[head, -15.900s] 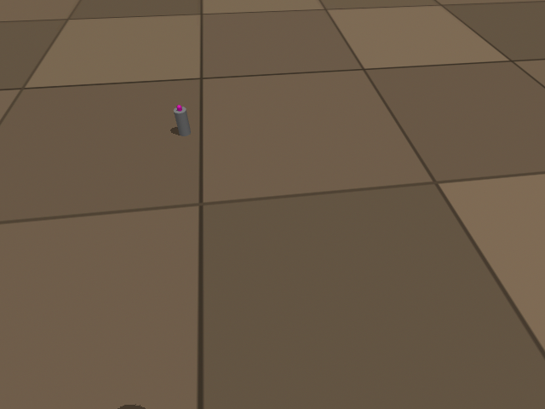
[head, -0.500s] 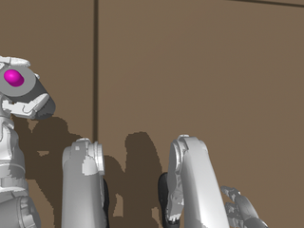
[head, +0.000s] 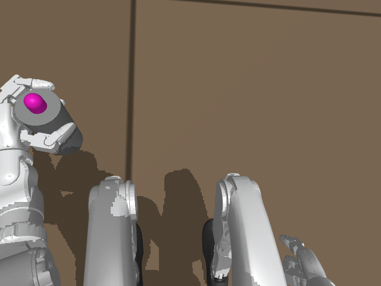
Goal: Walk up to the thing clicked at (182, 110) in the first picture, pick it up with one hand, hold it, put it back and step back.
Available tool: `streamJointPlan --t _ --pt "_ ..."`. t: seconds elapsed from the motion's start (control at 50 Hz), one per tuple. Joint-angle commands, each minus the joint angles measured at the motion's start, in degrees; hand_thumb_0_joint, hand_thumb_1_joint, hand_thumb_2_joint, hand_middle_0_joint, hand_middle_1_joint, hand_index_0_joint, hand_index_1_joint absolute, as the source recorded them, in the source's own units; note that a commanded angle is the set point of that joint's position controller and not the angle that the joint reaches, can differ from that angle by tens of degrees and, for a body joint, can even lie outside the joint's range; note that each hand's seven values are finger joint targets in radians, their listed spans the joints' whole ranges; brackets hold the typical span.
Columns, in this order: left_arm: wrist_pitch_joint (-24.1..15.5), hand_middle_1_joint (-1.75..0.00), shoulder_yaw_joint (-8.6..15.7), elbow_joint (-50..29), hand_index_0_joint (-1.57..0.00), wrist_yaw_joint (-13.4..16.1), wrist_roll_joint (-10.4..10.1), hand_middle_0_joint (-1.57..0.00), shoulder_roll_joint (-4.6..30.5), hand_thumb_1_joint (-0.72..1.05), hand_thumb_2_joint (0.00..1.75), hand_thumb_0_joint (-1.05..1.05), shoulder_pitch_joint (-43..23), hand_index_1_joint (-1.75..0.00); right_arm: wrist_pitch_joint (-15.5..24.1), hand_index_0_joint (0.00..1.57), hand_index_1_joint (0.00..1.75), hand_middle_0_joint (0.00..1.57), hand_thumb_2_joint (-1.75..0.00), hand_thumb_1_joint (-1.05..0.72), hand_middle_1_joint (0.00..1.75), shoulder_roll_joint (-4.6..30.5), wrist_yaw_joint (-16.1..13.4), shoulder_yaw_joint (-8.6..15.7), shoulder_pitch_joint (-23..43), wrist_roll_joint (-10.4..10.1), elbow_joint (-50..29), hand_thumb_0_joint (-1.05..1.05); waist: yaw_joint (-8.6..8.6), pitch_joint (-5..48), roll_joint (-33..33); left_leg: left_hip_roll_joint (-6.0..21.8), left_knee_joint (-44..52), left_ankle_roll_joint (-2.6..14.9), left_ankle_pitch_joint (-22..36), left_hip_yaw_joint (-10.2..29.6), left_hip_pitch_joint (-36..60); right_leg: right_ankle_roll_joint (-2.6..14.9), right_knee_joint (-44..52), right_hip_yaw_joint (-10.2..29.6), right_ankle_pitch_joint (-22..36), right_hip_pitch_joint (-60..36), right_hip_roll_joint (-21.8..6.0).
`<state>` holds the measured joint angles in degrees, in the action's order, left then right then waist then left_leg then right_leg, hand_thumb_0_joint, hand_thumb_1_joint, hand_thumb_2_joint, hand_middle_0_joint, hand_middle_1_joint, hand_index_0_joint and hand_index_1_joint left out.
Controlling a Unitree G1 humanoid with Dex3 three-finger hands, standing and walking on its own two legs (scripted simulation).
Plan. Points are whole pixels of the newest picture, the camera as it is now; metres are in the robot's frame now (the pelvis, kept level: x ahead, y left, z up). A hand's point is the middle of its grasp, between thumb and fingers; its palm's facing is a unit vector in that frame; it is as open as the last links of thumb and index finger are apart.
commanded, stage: settle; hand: left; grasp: from the side
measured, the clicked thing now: (51, 123) +0.42 +0.27 -0.06
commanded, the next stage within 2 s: lift in 0.06 s
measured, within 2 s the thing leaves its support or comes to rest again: neither
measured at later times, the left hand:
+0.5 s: hand (44, 121) +0.41 +0.26 -0.01, palm faces +0.17 -0.98 -0.07, open 9.8 cm
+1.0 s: hand out of the picture +0.39 +0.25 +0.15, palm faces +0.22 -0.97 -0.07, open 9.8 cm
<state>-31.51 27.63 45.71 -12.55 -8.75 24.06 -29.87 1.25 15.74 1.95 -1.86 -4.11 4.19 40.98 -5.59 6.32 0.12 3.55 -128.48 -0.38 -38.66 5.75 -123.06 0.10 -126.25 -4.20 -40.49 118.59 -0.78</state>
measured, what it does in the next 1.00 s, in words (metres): rises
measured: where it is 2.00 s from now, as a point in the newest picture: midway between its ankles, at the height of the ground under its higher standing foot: (174, 270)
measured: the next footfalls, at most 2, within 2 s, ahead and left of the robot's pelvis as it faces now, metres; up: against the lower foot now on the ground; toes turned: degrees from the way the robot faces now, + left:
none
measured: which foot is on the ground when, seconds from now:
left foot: down 0.00-1.00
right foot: down 0.00-1.00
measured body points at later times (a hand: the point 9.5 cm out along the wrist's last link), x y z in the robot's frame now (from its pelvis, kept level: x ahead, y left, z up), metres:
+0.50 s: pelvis +0.00 +0.00 +0.02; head +0.20 +0.04 +0.43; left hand +0.39 +0.31 +0.00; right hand +0.13 -0.26 -0.10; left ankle +0.09 +0.13 -0.35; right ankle +0.09 -0.12 -0.35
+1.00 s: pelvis +0.02 +0.01 +0.15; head +0.19 +0.04 +0.57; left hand +0.37 +0.30 +0.15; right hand +0.19 -0.24 +0.02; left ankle +0.09 +0.13 -0.35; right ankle +0.09 -0.12 -0.35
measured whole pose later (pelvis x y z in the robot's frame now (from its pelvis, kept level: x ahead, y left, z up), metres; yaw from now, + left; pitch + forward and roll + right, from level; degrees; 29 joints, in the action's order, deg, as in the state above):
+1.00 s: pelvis +0.02 +0.01 +0.15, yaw +2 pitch +30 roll -4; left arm -18.3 16.9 20.6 -5.4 -10.5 16.1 -12.4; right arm 2.5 14.1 -1.7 0.5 -6.9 -1.2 36.8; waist -1.8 9.9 -1.7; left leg 3.8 -101.4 0.1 -36.9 2.8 -95.1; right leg -0.6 -99.1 -3.2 -37.9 91.4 -0.8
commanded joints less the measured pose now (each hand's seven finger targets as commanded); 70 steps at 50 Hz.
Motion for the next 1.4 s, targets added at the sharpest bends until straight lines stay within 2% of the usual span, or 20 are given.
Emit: streamJointPlan --t 0.0,0.18,0.42,0.54,0.6,0.64,0.68,0.78,0.86,0.92,1.0,1.04,1.06,1.1,1.14,1.16,1.26,1.32,1.34,1.38 --pt "-7.2 -1.40 4.7 -15.8 -1.25 0.1 -2.2 -1.25 18.3 0.10 1.34 0.00 -19.6 -1.43 0.8 0.20 0.30 0.20 -0.90 -0.90 0.30 11.6 -0.8 4.2 -8.3 -0.1 -2.6 0.00 1.62 41.7 -12.0 -1.9 15.3 1.63 11.0 -2.6 32.2 2.17 14.2 -0.3 12.3 -18.9 2.4" --pt "-7.7 -1.42 4.0 -15.5 -1.30 -0.2 -1.9 -1.27 17.0 0.03 1.23 0.00 -21.5 -1.42 0.8 0.20 0.30 0.20 -0.91 -0.94 0.30 11.4 -0.6 4.4 -8.3 -0.1 -2.9 0.00 1.42 41.9 -11.7 -2.0 16.1 1.78 11.1 -2.7 32.9 2.17 14.7 -0.3 12.4 -19.2 2.2" --pt "-6.1 -1.39 3.6 -30.2 -1.27 -0.8 -4.6 -1.24 17.9 0.08 1.22 0.00 -18.5 -1.38 1.9 0.20 0.30 0.20 -0.91 -0.94 0.30 11.0 -1.7 5.3 -8.6 -1.8 -5.3 0.00 2.76 47.2 -14.3 -2.1 21.3 1.50 9.3 -2.3 39.2 2.58 18.9 0.9 10.6 -22.5 2.1" --pt "-3.2 -1.39 1.7 -34.2 -1.25 1.0 -5.4 -1.23 15.7 0.09 1.23 0.00 -16.6 -1.38 2.5 0.20 0.30 0.20 -0.90 -0.93 0.30 10.1 -2.5 5.3 -8.3 -2.7 -5.8 0.00 2.84 44.6 -12.4 -2.1 23.9 1.76 8.5 -2.6 39.4 2.18 24.0 2.4 10.0 -26.1 2.1" --pt "-1.7 -1.40 -0.4 -34.6 -1.26 1.5 -6.1 -1.23 11.7 0.10 1.24 0.00 -14.0 -1.39 2.9 0.20 0.30 0.20 -0.90 -0.92 0.30 9.7 -2.7 5.6 -8.3 -3.2 -6.5 0.00 2.22 43.7 -10.6 -2.0 25.3 2.00 9.3 -2.5 40.5 1.95 26.7 2.7 10.7 -27.9 2.0" --pt "-0.7 -1.40 0.2 -35.3 -1.27 2.0 -5.3 -1.24 13.0 0.12 1.25 0.00 -11.7 -1.39 2.8 0.20 0.30 0.20 -0.90 -0.92 0.30 9.9 -2.9 5.9 -8.8 -3.5 -6.5 0.00 3.34 44.1 -10.9 -2.0 27.2 1.85 10.5 -2.4 42.9 2.10 27.5 2.4 11.8 -29.8 2.0" --pt "0.6 -1.40 -1.5 -36.3 -1.27 2.6 -4.4 -1.24 11.3 0.13 1.26 0.00 -9.8 -1.39 2.6 0.20 0.30 0.20 -0.90 -0.92 0.30 9.5 -3.1 6.2 -8.7 -3.7 -7.1 0.00 3.59 44.5 -10.2 -1.9 29.2 1.85 11.6 -2.3 45.9 2.13 29.3 2.2 12.7 -31.3 2.0" --pt "3.2 -1.38 -2.2 -42.3 -1.25 4.6 -5.0 -1.22 9.0 0.17 1.24 0.00 -5.7 -1.37 2.5 0.20 0.30 0.20 -0.90 -0.91 0.30 9.1 -3.5 6.4 -8.3 -4.8 -8.3 0.00 4.59 44.5 -10.3 -1.7 35.0 1.29 13.7 -0.7 53.0 2.23 32.5 1.3 14.3 -34.6 1.8" --pt "5.0 -1.37 -4.6 -43.4 -1.23 6.2 -5.0 -1.20 5.6 0.19 1.24 0.00 -1.3 -1.35 2.8 0.20 0.30 0.20 -0.90 -0.90 0.30 8.4 -4.0 6.1 -7.8 -5.3 -9.1 0.00 3.81 41.3 -8.6 -1.5 39.0 1.28 15.9 0.0 57.0 1.87 36.4 1.2 16.3 -38.2 1.8" --pt "5.1 -1.34 -4.7 -48.5 -1.19 7.5 -4.4 -1.16 7.0 0.14 1.21 0.00 -3.1 -1.33 3.2 0.20 0.30 0.20 -0.90 -0.91 0.30 7.6 -4.5 6.0 -7.8 -5.4 -9.6 0.00 4.00 41.5 -8.3 -1.9 41.1 1.68 15.5 -1.6 58.6 1.50 41.1 2.3 17.3 -44.3 1.9" --pt "5.6 -1.32 -7.6 -50.7 -1.16 8.3 -4.2 -1.13 4.3 0.13 1.21 0.00 1.3 -1.31 4.0 0.20 0.30 0.20 -0.90 -0.90 0.30 6.9 -5.0 5.5 -7.7 -5.5 -9.7 0.00 4.02 39.7 -9.3 -2.0 46.4 1.07 15.2 -1.1 64.4 1.50 44.7 2.1 17.4 -48.2 2.0" --pt "5.9 -1.32 -7.5 -51.7 -1.16 9.1 -4.4 -1.14 4.3 0.15 1.21 0.00 2.0 -1.31 4.4 0.20 0.30 0.20 -0.90 -0.90 0.30 6.7 -5.3 5.3 -7.9 -5.6 -9.7 0.00 4.17 39.7 -9.4 -2.0 48.7 0.98 16.4 -1.1 67.2 1.44 47.1 2.2 18.6 -51.3 2.0" --pt "6.3 -1.32 -9.2 -49.6 -1.16 9.2 -4.2 -1.14 2.7 0.15 1.22 0.00 2.5 -1.31 4.7 0.20 0.30 0.20 -0.90 -0.90 0.30 6.6 -5.4 5.0 -7.8 -5.4 -9.2 0.00 3.35 38.0 -9.2 -2.0 49.2 0.99 17.3 -1.1 67.8 1.36 48.0 2.2 19.6 -51.6 2.0" --pt "6.4 -1.33 -7.9 -49.3 -1.18 9.9 -4.3 -1.15 3.4 0.14 1.22 0.00 3.1 -1.33 5.1 0.20 0.30 0.20 -0.90 -0.90 0.30 6.4 -5.6 4.8 -7.8 -5.5 -9.4 0.00 3.86 35.3 -9.2 -2.2 51.8 0.87 16.7 -1.3 68.6 1.42 50.5 2.3 19.3 -53.9 2.0" --pt "6.4 -1.33 -9.8 -47.9 -1.17 10.0 -4.0 -1.15 2.0 0.12 1.23 0.00 2.7 -1.33 5.3 0.20 0.30 0.20 -0.90 -0.90 0.30 6.1 -5.7 4.6 -7.9 -5.4 -9.2 0.00 3.12 33.2 -8.4 -2.1 53.4 0.89 17.8 -1.4 69.8 1.30 52.6 2.3 20.7 -56.1 1.9" --pt "6.5 -1.34 -8.8 -47.7 -1.18 10.4 -3.8 -1.16 3.0 0.14 1.23 0.00 3.0 -1.33 5.4 0.20 0.30 0.20 -0.90 -0.90 0.30 6.2 -5.8 4.8 -8.4 -5.4 -8.5 0.00 3.59 33.0 -8.0 -2.1 54.1 0.88 19.1 -1.5 71.2 1.29 53.6 2.3 21.7 -57.4 1.8" --pt "6.4 -1.36 -11.0 -44.0 -1.22 10.2 -3.3 -1.19 1.2 0.15 1.25 0.00 3.5 -1.36 5.8 0.20 0.30 0.20 -0.90 -0.90 0.30 5.8 -5.7 4.4 -8.8 -5.3 -7.9 0.00 3.21 28.0 -7.7 -2.1 59.3 0.42 19.9 -1.2 75.6 1.42 57.5 1.6 22.2 -60.8 1.8" --pt "6.3 -1.37 -13.3 -42.1 -1.23 9.3 -3.9 -1.21 -1.3 0.12 1.23 0.00 3.4 -1.36 6.2 0.20 0.30 0.20 -0.90 -0.90 0.30 5.9 -5.4 4.4 -7.7 -5.4 -8.8 0.00 2.99 24.5 -7.5 -2.2 62.5 0.39 17.0 -1.3 76.5 1.36 60.4 1.4 20.2 -62.3 1.8" --pt "6.6 -1.36 -12.2 -39.3 -1.24 9.2 -3.7 -1.21 -0.7 0.14 1.23 0.00 4.7 -1.36 6.2 0.20 0.30 0.20 -0.90 -0.90 0.30 6.3 -5.3 4.6 -7.8 -5.4 -8.7 0.00 3.35 24.0 -6.7 -2.1 63.6 0.36 16.6 -1.0 77.0 1.32 61.2 1.3 20.0 -63.0 1.6" --pt "6.3 -1.36 -13.2 -40.0 -1.23 8.7 -3.3 -1.21 -0.7 0.12 1.23 0.00 3.9 -1.35 6.2 0.20 0.30 0.20 -0.90 -0.90 0.30 6.4 -5.1 4.8 -7.2 -5.5 -9.4 0.00 3.60 23.4 -6.6 -2.4 65.0 0.47 15.3 -2.0 78.2 1.25 63.6 1.7 19.2 -65.0 1.4"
